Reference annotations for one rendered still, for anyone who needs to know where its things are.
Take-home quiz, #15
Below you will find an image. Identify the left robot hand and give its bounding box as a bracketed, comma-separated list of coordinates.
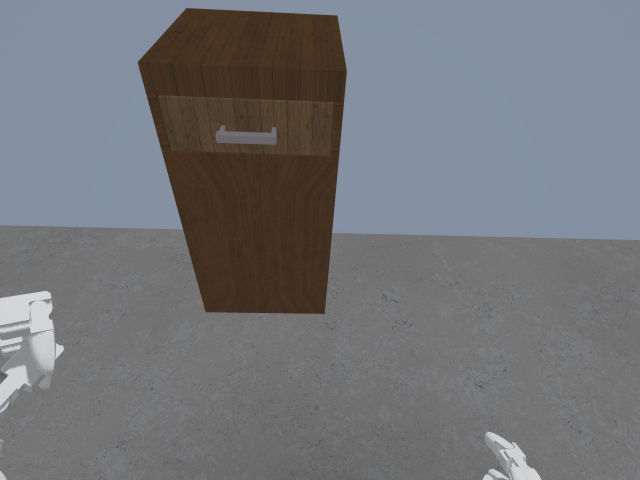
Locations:
[0, 291, 64, 417]

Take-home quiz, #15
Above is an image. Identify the drawer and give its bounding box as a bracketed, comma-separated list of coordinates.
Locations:
[158, 95, 333, 156]

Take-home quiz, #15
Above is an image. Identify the right robot hand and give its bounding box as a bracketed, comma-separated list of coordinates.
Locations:
[483, 432, 541, 480]

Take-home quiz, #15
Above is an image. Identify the cabinet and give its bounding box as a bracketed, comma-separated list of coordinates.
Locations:
[138, 8, 347, 314]

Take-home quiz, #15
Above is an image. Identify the handle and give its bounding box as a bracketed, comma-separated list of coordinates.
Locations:
[216, 125, 277, 145]

